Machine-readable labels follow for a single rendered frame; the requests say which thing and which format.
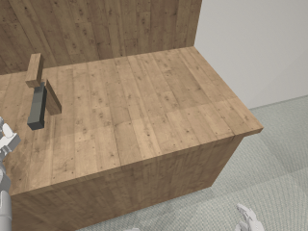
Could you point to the robot right hand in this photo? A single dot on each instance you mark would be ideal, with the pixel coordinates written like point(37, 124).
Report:
point(250, 218)

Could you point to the left robot forearm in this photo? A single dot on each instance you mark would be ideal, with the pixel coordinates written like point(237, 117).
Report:
point(6, 214)

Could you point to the tap lever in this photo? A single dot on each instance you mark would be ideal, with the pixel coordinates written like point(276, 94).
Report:
point(36, 118)

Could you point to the counter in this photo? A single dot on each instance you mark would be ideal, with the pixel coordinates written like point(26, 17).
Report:
point(134, 115)

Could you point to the robot left hand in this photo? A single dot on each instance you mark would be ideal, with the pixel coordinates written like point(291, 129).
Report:
point(9, 142)

